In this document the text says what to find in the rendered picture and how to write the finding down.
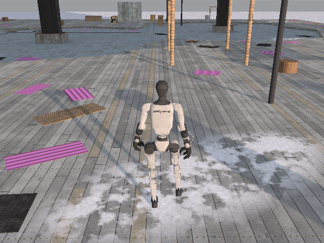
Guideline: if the left robot upper arm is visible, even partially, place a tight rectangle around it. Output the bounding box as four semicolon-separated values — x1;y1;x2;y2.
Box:
138;102;151;130

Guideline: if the robot left hand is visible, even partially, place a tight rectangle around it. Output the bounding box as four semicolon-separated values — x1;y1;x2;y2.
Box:
133;141;145;151

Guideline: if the humanoid robot torso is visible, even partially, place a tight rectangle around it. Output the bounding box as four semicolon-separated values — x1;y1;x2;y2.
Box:
150;101;174;152

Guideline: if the robot right hand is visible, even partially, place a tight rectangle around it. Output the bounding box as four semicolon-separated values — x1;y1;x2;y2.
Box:
180;146;191;159

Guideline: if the robot head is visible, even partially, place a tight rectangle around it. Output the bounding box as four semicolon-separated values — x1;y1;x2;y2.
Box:
153;80;170;105

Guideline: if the right robot upper arm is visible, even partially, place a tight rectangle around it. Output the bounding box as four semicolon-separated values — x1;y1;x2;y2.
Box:
173;102;185;131

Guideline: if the left robot forearm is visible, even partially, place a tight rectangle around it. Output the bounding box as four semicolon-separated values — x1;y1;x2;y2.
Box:
134;123;143;142

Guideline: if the right robot forearm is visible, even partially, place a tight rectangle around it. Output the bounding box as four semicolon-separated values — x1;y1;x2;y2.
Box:
180;124;191;148

